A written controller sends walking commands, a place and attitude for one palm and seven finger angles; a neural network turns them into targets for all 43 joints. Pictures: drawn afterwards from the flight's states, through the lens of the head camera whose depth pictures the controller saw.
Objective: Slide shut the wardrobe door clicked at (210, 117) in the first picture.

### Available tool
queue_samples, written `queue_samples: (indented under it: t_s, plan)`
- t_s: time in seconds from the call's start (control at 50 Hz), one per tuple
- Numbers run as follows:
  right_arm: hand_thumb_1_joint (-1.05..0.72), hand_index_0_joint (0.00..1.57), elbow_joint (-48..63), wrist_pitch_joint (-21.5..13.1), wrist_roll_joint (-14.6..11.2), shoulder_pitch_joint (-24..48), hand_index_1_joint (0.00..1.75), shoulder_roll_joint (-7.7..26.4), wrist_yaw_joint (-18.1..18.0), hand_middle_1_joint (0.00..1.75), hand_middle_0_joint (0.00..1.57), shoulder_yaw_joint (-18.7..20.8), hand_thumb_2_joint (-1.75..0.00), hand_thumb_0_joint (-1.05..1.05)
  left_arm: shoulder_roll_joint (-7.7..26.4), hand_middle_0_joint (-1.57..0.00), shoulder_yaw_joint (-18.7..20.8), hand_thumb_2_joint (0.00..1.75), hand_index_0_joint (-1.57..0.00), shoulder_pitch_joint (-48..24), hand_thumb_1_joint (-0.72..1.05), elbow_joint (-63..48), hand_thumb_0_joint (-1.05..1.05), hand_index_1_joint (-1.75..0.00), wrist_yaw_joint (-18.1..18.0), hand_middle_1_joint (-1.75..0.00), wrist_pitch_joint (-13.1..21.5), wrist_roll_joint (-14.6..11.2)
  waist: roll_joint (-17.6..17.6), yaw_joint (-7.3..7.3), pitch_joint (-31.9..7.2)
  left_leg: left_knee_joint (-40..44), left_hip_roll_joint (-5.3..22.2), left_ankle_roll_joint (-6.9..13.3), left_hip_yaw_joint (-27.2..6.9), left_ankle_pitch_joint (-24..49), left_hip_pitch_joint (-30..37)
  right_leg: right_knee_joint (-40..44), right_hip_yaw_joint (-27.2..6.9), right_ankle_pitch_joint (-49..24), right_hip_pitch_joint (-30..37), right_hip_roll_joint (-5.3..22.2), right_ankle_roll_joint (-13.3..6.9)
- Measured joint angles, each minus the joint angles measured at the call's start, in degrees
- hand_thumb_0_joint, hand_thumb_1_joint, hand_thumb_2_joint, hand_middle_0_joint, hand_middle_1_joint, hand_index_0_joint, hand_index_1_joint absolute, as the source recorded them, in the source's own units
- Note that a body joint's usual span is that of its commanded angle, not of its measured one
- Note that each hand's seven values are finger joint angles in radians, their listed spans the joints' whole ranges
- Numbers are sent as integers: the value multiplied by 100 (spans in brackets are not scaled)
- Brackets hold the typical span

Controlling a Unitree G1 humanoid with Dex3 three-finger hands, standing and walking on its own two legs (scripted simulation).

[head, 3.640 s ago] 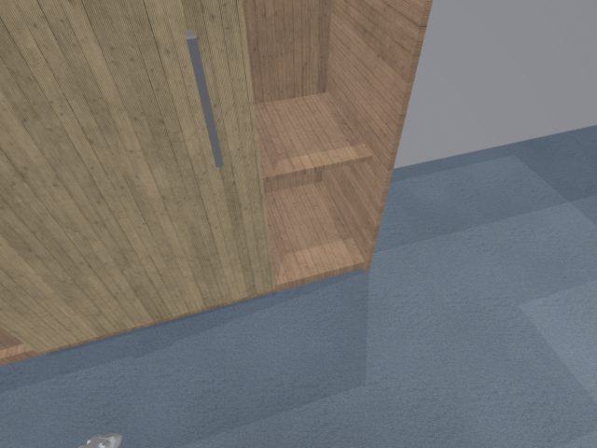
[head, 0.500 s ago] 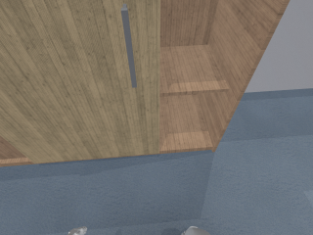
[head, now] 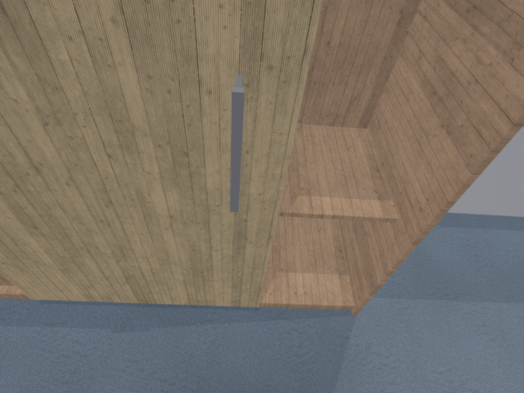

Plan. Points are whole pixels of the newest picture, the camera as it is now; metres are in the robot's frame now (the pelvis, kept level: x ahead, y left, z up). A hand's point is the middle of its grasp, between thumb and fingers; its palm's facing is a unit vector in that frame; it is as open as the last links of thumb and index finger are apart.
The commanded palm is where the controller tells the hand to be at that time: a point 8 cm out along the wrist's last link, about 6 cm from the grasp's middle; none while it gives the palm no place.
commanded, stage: come to a stop and stand still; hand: left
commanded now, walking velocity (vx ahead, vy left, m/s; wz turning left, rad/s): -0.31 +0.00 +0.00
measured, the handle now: (236, 153) +0.49 +0.09 +0.08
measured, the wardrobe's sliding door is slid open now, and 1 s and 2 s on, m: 0.38 0.38 0.38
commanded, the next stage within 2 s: look again from close up in 1.36 s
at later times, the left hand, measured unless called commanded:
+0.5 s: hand out of the picture +0.06 +0.14 -0.16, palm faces +0.09 -0.96 -0.28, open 7.4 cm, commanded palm none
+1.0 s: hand out of the picture -0.03 +0.14 -0.18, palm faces +0.03 -0.98 -0.18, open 7.4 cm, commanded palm none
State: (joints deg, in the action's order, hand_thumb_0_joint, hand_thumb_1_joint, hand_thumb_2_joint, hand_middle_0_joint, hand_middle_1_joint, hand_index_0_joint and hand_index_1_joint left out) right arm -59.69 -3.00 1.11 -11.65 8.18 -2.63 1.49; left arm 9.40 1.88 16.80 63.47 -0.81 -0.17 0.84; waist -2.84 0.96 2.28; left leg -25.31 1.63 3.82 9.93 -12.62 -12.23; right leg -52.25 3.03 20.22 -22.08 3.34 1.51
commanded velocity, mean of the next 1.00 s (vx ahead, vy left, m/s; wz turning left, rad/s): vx -0.01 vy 0.02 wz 0.00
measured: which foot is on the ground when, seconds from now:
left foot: down 0.00-0.24, up 0.26-0.64, down 0.66-1.00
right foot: up 0.00-0.20, down 0.22-0.68, up 0.70-0.90, down 0.92-1.00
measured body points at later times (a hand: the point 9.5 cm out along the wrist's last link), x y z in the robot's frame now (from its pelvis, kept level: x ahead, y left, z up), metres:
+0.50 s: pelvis +0.00 -0.06 +0.00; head +0.03 -0.09 +0.44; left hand +0.05 +0.19 -0.14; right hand +0.07 -0.30 -0.17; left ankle -0.05 +0.09 -0.66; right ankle +0.05 -0.16 -0.74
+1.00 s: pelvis -0.01 -0.02 +0.00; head +0.02 -0.03 +0.45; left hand -0.03 +0.20 -0.16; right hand -0.03 -0.24 -0.17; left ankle -0.04 +0.11 -0.74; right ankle -0.02 -0.12 -0.74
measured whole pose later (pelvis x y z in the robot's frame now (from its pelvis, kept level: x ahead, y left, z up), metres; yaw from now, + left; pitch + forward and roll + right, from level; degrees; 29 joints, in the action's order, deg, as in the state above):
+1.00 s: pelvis -0.01 -0.02 +0.00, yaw +1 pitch +1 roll +1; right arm -64.2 -0.2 1.1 -18.1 7.8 -2.0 0.7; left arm 8.1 -0.2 17.4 64.7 -1.0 0.0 0.3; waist 0.3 -0.8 1.6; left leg -25.3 1.0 -1.0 1.5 -16.2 -9.8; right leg -27.0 2.9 16.1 -11.5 0.1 -1.6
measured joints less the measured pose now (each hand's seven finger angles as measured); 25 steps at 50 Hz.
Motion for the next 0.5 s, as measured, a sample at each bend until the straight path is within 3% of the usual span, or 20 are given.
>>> queue_samples:
  t_s: [0.06, 0.16, 0.2, 0.22, 0.26, 0.32, 0.4, 0.5]
  plan:
    - [-94, 20, -151, 143, -27, 4, 30, 27, 0, 30, 20, 12, -89, -1, -22, -20, -25, 90, -20, -107, 91, -80, 1, -30, -63, -30, -77, 0, 53, 2, 118, 203, 5, -60, -52, 43, 162, 675, -49, -135, 50, 82, 62]
    - [-93, 20, -196, 372, 11, 63, 30, 34, 55, 30, 20, 144, -89, 0, 9, -20, 38, 90, -20, -288, 91, -221, 1, -30, -88, -30, -180, 12, 194, -46, 323, -7, 124, -230, -83, -127, 179, 1107, 22, -55, 169, 41, 3]
    - [-92, 20, -188, 428, 15, 65, 30, 59, 84, 30, 20, 191, -89, 0, 37, -20, 63, 90, -20, -324, 91, -281, 1, -30, -93, -30, -152, 16, 259, -45, 348, -244, 174, -327, -74, -266, 110, 1534, 82, -427, 350, 17, -21]
    - [-92, 20, -174, 451, 7, 44, 30, 66, 104, 30, 20, 209, -89, 1, 74, -20, 68, 90, -20, -308, 91, -324, 1, -30, -94, -30, -111, 26, 246, -39, 324, -434, 170, -383, -57, -373, 37, 1862, 94, -933, 483, 47, -33]
    - [-92, 20, -134, 503, -21, 59, 30, 151, 140, 30, 20, 265, -89, 1, 61, -20, 64, 90, -20, -358, 91, -334, 1, -30, -114, -30, -39, 54, 384, -57, 316, -1142, 191, -446, -264, -929, -278, 1805, 155, -599, 479, 10, -143]
    - [-91, 20, -82, 652, -24, 134, 30, 307, 129, 30, 20, 334, -89, 1, -41, -20, 24, 90, -20, -484, 91, -377, 1, -30, -130, -30, -6, 52, 568, -85, 332, -2743, -64, -512, -775, -1679, -857, 1731, 235, -367, 459, 27, -266]
    - [-91, 20, -26, 729, 1, 222, 30, 441, 193, 30, 20, 357, -90, 1, -130, -20, 11, 90, -20, -578, 90, -499, 1, -30, -162, -30, 1, 42, 624, -52, 294, -3975, -218, -644, -976, -1313, -1275, 1993, 249, -592, 510, 84, -275]
    - [-91, 20, 61, 736, 28, 240, 30, 470, 279, 30, 20, 323, -90, 1, -107, -20, 27, 90, -20, -569, 90, -638, 1, -30, -150, -30, 7, 71, 506, 33, 155, -3573, -114, -711, -997, -1023, -1154, 2278, 245, -836, 521, 184, -244]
